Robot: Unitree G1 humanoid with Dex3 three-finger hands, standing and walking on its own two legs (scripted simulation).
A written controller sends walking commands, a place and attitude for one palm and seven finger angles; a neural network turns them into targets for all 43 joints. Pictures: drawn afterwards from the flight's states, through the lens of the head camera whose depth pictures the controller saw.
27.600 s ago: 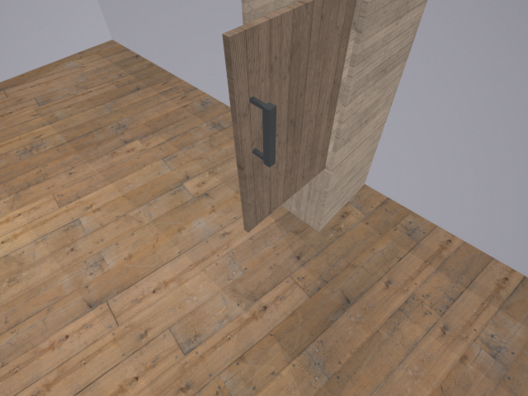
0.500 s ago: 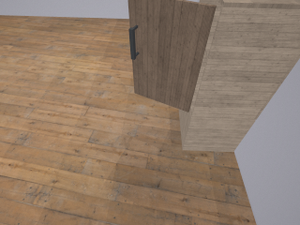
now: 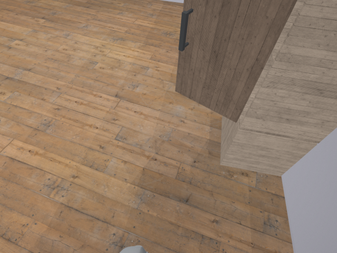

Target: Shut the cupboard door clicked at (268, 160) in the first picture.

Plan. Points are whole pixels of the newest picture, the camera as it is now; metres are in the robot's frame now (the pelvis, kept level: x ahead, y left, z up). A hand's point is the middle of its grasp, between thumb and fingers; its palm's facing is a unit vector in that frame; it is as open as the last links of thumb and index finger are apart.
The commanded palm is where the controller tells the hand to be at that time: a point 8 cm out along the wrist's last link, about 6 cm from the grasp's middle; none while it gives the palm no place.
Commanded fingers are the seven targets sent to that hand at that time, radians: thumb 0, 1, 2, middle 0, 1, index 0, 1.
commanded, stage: walk to a spot facing it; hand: left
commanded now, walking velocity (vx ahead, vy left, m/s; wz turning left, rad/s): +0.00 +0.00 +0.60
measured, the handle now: (186, 30) +0.92 -0.04 +0.05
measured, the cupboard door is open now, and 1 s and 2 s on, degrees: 65 65 65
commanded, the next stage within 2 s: turn to face it in 1.72 s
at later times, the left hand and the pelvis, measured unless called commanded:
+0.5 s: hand out of the picture +0.03 +0.20 -0.14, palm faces +0.27 -0.91 -0.32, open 7.4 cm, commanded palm none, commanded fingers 0.00 0.90 0.90 -0.20 -0.30 -0.20 -0.30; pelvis -0.01 -0.04 +0.01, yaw +17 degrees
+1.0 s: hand out of the picture -0.06 +0.19 -0.14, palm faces +0.59 -0.76 -0.28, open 7.4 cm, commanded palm none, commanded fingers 0.00 0.90 0.90 -0.20 -0.30 -0.20 -0.30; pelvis +0.01 -0.03 +0.01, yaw +37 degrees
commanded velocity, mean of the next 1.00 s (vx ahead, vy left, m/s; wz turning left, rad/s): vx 0.08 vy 0.00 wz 0.60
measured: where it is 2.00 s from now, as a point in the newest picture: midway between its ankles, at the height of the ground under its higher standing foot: outside the picture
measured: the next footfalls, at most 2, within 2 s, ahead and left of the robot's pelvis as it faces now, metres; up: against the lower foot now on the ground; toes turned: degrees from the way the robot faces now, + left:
right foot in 0.46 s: +0.05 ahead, -0.16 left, +0.00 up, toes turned +17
left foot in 0.78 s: -0.02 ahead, +0.11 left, +0.00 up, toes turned +33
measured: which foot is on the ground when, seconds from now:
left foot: down 0.00-0.46, up 0.48-0.76, down 0.78-1.00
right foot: down 0.00-0.02, up 0.04-0.44, down 0.46-0.78, up 0.80-1.00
